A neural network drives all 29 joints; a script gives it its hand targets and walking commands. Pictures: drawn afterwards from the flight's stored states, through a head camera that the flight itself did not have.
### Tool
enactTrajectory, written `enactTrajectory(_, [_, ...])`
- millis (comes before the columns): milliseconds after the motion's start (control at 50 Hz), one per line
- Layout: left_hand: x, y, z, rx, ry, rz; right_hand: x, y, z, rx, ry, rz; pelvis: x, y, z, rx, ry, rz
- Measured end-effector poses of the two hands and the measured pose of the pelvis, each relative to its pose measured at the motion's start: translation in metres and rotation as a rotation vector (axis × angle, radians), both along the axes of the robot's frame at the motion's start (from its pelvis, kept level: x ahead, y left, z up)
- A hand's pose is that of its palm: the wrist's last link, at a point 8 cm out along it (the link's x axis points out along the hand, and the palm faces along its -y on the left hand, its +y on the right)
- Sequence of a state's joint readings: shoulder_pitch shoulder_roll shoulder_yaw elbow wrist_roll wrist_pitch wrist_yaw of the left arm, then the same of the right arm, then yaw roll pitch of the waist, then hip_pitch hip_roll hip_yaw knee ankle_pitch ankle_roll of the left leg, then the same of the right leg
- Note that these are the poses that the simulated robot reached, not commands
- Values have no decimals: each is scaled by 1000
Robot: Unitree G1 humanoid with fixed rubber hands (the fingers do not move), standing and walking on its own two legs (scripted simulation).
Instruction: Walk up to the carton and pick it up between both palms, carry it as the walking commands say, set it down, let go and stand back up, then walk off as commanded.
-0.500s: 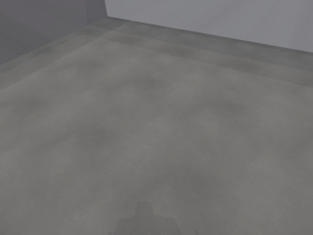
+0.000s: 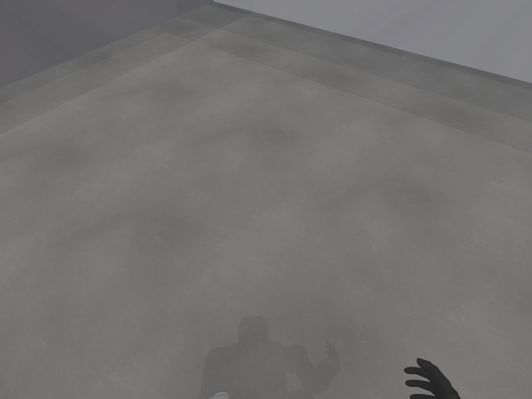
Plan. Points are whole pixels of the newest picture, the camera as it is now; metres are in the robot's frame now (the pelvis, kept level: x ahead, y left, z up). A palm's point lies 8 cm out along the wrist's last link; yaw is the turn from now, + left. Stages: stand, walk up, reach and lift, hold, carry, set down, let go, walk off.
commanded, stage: walk off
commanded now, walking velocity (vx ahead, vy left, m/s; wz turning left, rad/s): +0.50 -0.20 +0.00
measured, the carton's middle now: out of the picture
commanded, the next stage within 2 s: none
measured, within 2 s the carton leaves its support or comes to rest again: neither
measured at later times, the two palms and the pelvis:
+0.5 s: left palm (219, 259) +0.42 +0.14 -0.12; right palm out of the picture +0.13 -0.30 -0.11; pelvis +0.26 -0.07 +0.00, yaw -1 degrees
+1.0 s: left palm (266, 270) +0.41 +0.04 -0.14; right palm (428, 164) +0.72 -0.38 -0.10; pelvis +0.53 -0.16 +0.00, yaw +1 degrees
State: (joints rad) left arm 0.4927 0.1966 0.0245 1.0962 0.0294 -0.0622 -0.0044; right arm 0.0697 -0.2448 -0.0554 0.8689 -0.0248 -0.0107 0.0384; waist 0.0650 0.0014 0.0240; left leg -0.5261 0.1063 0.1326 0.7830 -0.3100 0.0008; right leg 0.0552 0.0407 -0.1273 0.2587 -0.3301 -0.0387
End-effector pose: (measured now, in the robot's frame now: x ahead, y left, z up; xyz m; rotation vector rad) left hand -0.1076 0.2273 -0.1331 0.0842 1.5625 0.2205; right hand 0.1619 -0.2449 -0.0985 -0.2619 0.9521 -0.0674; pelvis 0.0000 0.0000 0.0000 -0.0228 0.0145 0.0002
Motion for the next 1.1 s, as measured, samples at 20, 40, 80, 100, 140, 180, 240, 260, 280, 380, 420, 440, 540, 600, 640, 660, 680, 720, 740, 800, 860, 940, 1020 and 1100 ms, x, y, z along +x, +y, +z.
enactTrajectory(20, [3, -4, -3, -12, 20, 10, 23, 6, 1, 2, -27, 13, 11, 0, -3, -1, -2, 1])
enactTrajectory(40, [8, -6, -7, -24, 39, 17, 43, 12, 2, 2, -51, 21, 22, 1, -6, -1, -5, 1])
enactTrajectory(80, [25, -7, -19, -43, 68, 18, 72, 17, -2, -9, -89, 14, 46, 5, -16, -3, -15, -4])
enactTrajectory(100, [39, -5, -23, -50, 69, 11, 77, 16, -5, -21, -91, 1, 56, 6, -19, -1, -20, -11])
enactTrajectory(140, [83, 1, -27, -49, 19, -20, 65, 7, -11, -35, -31, -54, 76, 6, -17, 1, -31, -18])
enactTrajectory(180, [140, 9, -25, -38, -69, -58, 39, -6, -15, -47, 76, -116, 95, 5, -10, 0, -38, -22])
enactTrajectory(240, [228, 15, -15, -23, -199, -126, -4, -18, -14, -56, 233, -197, 124, 0, 2, -2, -41, -22])
enactTrajectory(260, [256, 15, -11, -21, -234, -146, -16, -20, -13, -55, 280, -219, 134, -2, 5, -4, -41, -22])
enactTrajectory(280, [282, 13, -7, -22, -266, -164, -28, -22, -11, -52, 324, -239, 144, -5, 7, -6, -40, -21])
enactTrajectory(380, [399, -16, 6, -50, -389, -249, -60, -26, -5, -20, 501, -325, 193, -26, 13, -11, -29, -21])
enactTrajectory(420, [444, -36, 8, -69, -431, -283, -59, -30, -5, -3, 543, -355, 214, -38, 11, -7, -23, -23])
enactTrajectory(440, [467, -48, 9, -78, -451, -300, -55, -33, -6, 4, 559, -369, 225, -45, 10, -4, -20, -24])
enactTrajectory(540, [570, -102, 7, -70, -540, -358, -12, -73, -24, 16, 616, -404, 287, -86, -7, 17, 2, -17])
enactTrajectory(600, [595, -116, -1, -15, -540, -321, 45, -108, -41, 15, 594, -365, 320, -112, -18, 7, -1, -14])
enactTrajectory(640, [584, -115, -1, 19, -484, -260, 106, -130, -43, 4, 507, -313, 339, -124, -13, 8, -4, -6])
enactTrajectory(660, [574, -114, 0, 36, -448, -230, 141, -140, -41, -1, 450, -281, 349, -129, -9, 8, -7, -3])
enactTrajectory(680, [564, -113, 1, 51, -409, -200, 177, -149, -39, -8, 391, -246, 359, -133, -6, 8, -8, -1])
enactTrajectory(720, [542, -114, 4, 71, -334, -146, 247, -162, -32, -21, 285, -179, 379, -141, 0, 5, -10, 2])
enactTrajectory(740, [532, -116, 4, 75, -299, -121, 279, -167, -28, -25, 240, -152, 389, -145, 2, 3, -10, 3])
enactTrajectory(800, [508, -130, 5, 64, -202, -57, 363, -171, -15, -25, 133, -92, 421, -153, 5, -4, -9, 6])
enactTrajectory(860, [497, -150, 3, 26, -116, -11, 432, -163, -5, -6, 57, -45, 452, -159, 6, -10, -10, 9])
enactTrajectory(940, [504, -174, -3, -33, -29, 28, 511, -145, 1, 23, -14, 1, 495, -162, 3, -16, -15, 13])
enactTrajectory(1020, [529, -185, -14, -71, 40, 51, 576, -128, -2, 29, -57, 26, 543, -160, -7, -17, -19, 16])
enactTrajectory(1100, [585, -174, -26, -73, 51, 21, 593, -136, -15, -4, -38, -35, 589, -154, -16, -3, -32, -1])
